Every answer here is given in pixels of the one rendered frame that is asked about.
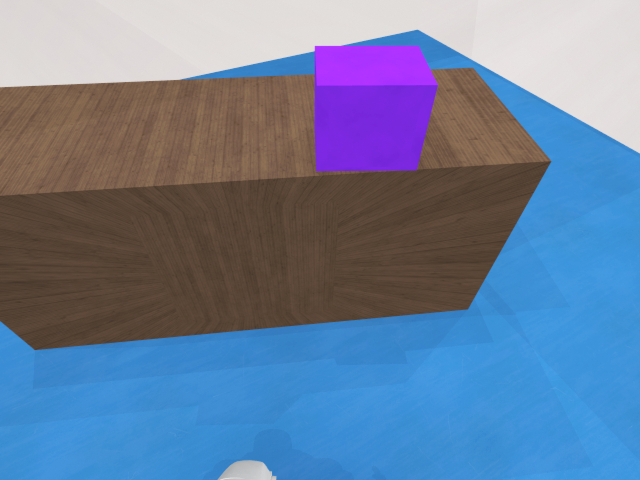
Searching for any carton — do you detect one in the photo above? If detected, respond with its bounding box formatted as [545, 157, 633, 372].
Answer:
[315, 46, 438, 171]

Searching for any robot left thigh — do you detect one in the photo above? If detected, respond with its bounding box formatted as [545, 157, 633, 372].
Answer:
[218, 460, 276, 480]

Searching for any pedestal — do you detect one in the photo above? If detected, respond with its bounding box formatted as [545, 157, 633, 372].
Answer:
[0, 68, 551, 350]

